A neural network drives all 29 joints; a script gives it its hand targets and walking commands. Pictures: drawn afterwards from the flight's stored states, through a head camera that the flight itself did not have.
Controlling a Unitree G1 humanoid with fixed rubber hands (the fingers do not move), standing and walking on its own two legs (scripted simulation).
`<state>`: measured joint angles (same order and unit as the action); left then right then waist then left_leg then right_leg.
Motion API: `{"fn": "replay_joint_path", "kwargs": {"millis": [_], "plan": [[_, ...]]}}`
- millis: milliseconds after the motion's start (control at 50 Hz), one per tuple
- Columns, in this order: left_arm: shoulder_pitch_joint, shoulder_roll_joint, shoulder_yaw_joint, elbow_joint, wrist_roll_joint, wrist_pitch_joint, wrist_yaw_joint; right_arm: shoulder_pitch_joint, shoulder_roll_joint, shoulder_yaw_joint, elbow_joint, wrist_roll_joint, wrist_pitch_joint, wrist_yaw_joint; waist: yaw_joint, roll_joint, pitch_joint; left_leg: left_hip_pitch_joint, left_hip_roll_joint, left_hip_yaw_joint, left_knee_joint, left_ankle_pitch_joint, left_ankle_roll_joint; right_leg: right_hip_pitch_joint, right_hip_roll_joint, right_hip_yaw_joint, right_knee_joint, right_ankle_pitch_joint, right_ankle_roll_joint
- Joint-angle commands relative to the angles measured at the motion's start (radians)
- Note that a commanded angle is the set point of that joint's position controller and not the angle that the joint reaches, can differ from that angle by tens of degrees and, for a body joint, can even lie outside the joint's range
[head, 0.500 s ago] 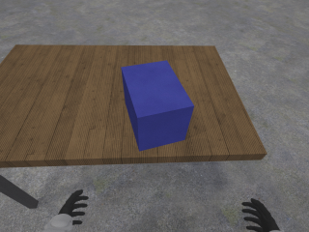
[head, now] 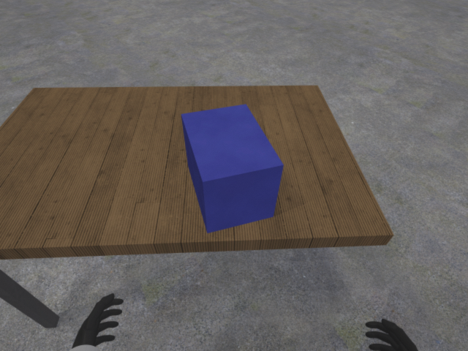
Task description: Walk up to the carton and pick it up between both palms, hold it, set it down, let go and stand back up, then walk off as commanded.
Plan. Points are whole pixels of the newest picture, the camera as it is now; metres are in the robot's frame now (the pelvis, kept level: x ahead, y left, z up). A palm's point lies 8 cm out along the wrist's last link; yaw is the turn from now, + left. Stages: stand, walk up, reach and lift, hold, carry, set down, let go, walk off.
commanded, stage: reach and lift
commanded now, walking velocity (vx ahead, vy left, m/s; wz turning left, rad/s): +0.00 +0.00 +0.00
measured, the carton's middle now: (227, 165) +0.57 +0.04 -0.02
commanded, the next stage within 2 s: none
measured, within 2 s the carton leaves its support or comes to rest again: neither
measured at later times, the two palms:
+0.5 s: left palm (115, 310) +0.21 +0.21 -0.01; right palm (405, 336) +0.19 -0.26 -0.03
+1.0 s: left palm (144, 292) +0.23 +0.16 +0.02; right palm (402, 310) +0.22 -0.25 +0.00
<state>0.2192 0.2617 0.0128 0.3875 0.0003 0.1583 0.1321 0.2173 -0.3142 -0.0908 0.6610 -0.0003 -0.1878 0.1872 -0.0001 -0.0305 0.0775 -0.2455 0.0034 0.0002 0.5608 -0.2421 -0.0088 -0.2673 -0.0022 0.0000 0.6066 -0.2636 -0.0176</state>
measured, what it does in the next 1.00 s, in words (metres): stands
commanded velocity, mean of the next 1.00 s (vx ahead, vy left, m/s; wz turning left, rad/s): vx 0.00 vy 0.00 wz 0.00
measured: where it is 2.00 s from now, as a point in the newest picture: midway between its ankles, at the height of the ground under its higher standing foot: outside the picture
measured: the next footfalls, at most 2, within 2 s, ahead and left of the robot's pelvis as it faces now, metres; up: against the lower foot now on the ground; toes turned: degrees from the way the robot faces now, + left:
none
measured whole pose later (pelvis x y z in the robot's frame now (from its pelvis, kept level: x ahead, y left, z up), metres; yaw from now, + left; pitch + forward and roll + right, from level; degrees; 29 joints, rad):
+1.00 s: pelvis +0.02 -0.01 +0.01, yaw +0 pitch -2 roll +2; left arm 0.28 0.06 -0.10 0.08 0.00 -0.02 0.28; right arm 0.18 -0.39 0.08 0.50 0.26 -0.35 0.24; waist 0.00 -0.03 0.03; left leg -0.22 0.01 0.00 0.45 -0.21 -0.03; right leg -0.26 0.01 0.00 0.54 -0.26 -0.04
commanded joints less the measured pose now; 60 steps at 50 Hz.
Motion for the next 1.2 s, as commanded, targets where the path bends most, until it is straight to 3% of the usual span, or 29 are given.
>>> {"fn": "replay_joint_path", "kwargs": {"millis": [0, 120, 160, 220, 260, 400, 440, 520, 600, 620, 680, 720, 800, 860, 900, 1000, 1080, 1100, 1120, 1180], "plan": [[-0.037, -0.027, -0.030, -0.158, -0.033, -0.046, 0.031, -0.069, -0.139, -0.025, -0.162, 0.114, -0.014, 0.006, 0.053, -0.004, -0.084, 0.024, 0.020, 0.037, -0.309, -0.206, 0.017, 0.084, 0.013, -0.025, -0.262, -0.078, -0.022], [-0.051, -0.025, -0.016, -0.178, -0.048, -0.062, 0.037, -0.060, -0.126, -0.003, -0.228, 0.131, 0.003, 0.002, 0.054, -0.064, -0.093, 0.062, -0.008, 0.059, -0.279, -0.135, 0.015, 0.061, -0.013, 0.019, -0.316, -0.147, -0.010], [-0.045, -0.034, -0.008, -0.188, -0.049, -0.074, 0.045, -0.061, -0.127, 0.006, -0.233, 0.145, 0.002, 0.004, 0.069, -0.054, -0.084, 0.069, -0.010, 0.058, -0.276, -0.113, 0.012, 0.051, -0.013, 0.026, -0.322, -0.143, -0.012], [-0.056, -0.051, -0.018, -0.213, -0.067, -0.087, 0.051, -0.060, -0.142, 0.001, -0.251, 0.163, -0.006, 0.000, 0.057, -0.055, -0.105, 0.083, -0.012, 0.057, -0.284, -0.097, 0.008, 0.068, -0.009, 0.015, -0.320, -0.114, -0.007], [-0.048, -0.059, -0.007, -0.222, -0.072, -0.096, 0.055, -0.073, -0.145, 0.022, -0.286, 0.181, -0.020, 0.002, 0.076, -0.086, -0.120, 0.081, -0.011, 0.059, -0.268, -0.078, 0.011, 0.065, -0.018, 0.032, -0.327, -0.134, -0.004], [0.032, -0.127, -0.041, -0.302, -0.074, -0.136, 0.071, -0.031, -0.174, 0.045, -0.284, 0.239, -0.075, 0.013, 0.082, -0.060, -0.161, 0.160, -0.013, 0.047, -0.262, 0.080, -0.005, 0.084, 0.022, -0.013, -0.308, 0.073, -0.008], [0.028, -0.146, -0.057, -0.316, -0.073, -0.149, 0.072, -0.040, -0.181, 0.054, -0.296, 0.250, -0.095, 0.015, 0.080, -0.082, -0.164, 0.182, -0.016, 0.040, -0.252, 0.091, -0.005, 0.072, 0.026, -0.012, -0.314, 0.066, -0.013], [0.082, -0.195, -0.081, -0.359, -0.057, -0.168, 0.089, -0.020, -0.200, 0.076, -0.293, 0.285, -0.136, 0.025, 0.103, -0.055, -0.180, 0.217, -0.016, 0.034, -0.236, 0.182, -0.016, 0.075, 0.041, -0.020, -0.309, 0.136, -0.027], [0.065, -0.231, -0.108, -0.405, -0.044, -0.185, 0.101, -0.044, -0.227, 0.079, -0.295, 0.314, -0.172, 0.036, 0.090, -0.056, -0.213, 0.254, -0.007, 0.023, -0.220, 0.226, -0.022, 0.044, 0.057, -0.029, -0.306, 0.156, -0.039], [0.074, -0.246, -0.110, -0.413, -0.039, -0.190, 0.109, -0.050, -0.236, 0.090, -0.298, 0.325, -0.182, 0.038, 0.101, -0.047, -0.211, 0.264, -0.005, 0.025, -0.214, 0.247, -0.024, 0.038, 0.058, -0.027, -0.306, 0.164, -0.042], [0.061, -0.265, -0.132, -0.476, -0.033, -0.203, 0.119, -0.058, -0.257, 0.078, -0.301, 0.348, -0.199, 0.047, 0.091, -0.035, -0.239, 0.282, 0.006, 0.014, -0.209, 0.258, -0.033, 0.029, 0.067, -0.031, -0.302, 0.166, -0.049], [0.028, -0.273, -0.137, -0.470, -0.030, -0.205, 0.130, -0.097, -0.260, 0.097, -0.308, 0.362, -0.206, 0.050, 0.108, -0.045, -0.219, 0.244, 0.008, 0.023, -0.209, 0.205, -0.025, 0.018, 0.059, -0.023, -0.299, 0.117, -0.048], [0.020, -0.305, -0.153, -0.463, -0.020, -0.200, 0.142, -0.086, -0.270, 0.109, -0.280, 0.384, -0.208, 0.058, 0.103, -0.061, -0.193, 0.231, 0.014, 0.023, -0.212, 0.192, -0.019, 0.001, 0.062, -0.019, -0.299, 0.107, -0.049], [-0.004, -0.319, -0.158, -0.472, -0.023, -0.205, 0.155, -0.116, -0.272, 0.129, -0.278, 0.397, -0.210, 0.061, 0.118, -0.059, -0.177, 0.195, 0.016, 0.025, -0.224, 0.138, -0.016, -0.008, 0.056, -0.009, -0.297, 0.061, -0.048], [-0.029, -0.319, -0.165, -0.481, -0.029, -0.212, 0.159, -0.118, -0.270, 0.126, -0.297, 0.403, -0.217, 0.058, 0.103, -0.071, -0.182, 0.175, 0.013, 0.029, -0.222, 0.128, -0.008, 0.009, 0.049, -0.004, -0.293, 0.059, -0.041], [-0.089, -0.321, -0.141, -0.452, -0.018, -0.198, 0.169, -0.208, -0.254, 0.153, -0.291, 0.412, -0.200, 0.051, 0.134, -0.077, -0.165, 0.143, 0.013, 0.033, -0.238, 0.080, -0.004, 0.011, 0.039, 0.017, -0.301, 0.005, -0.043], [-0.181, -0.322, -0.147, -0.472, -0.036, -0.188, 0.180, -0.272, -0.248, 0.139, -0.283, 0.404, -0.181, 0.042, 0.116, -0.078, -0.177, 0.126, 0.015, 0.033, -0.247, 0.023, -0.007, 0.006, 0.035, 0.023, -0.303, -0.043, -0.043], [-0.189, -0.313, -0.114, -0.441, -0.027, -0.182, 0.180, -0.285, -0.227, 0.156, -0.271, 0.402, -0.173, 0.037, 0.138, -0.076, -0.173, 0.105, 0.011, 0.046, -0.249, 0.025, -0.002, 0.027, 0.024, 0.042, -0.311, -0.053, -0.040], [-0.180, -0.321, -0.121, -0.444, -0.026, -0.175, 0.182, -0.286, -0.226, 0.150, -0.267, 0.401, -0.166, 0.035, 0.128, -0.068, -0.170, 0.106, 0.014, 0.041, -0.250, 0.032, -0.006, 0.026, 0.026, 0.040, -0.306, -0.040, -0.041], [-0.191, -0.329, -0.092, -0.421, -0.012, -0.141, 0.179, -0.317, -0.223, 0.173, -0.225, 0.409, -0.137, 0.028, 0.149, -0.062, -0.171, 0.123, 0.016, 0.046, -0.259, 0.072, -0.006, 0.042, 0.035, 0.035, -0.307, 0.002, -0.044]]}}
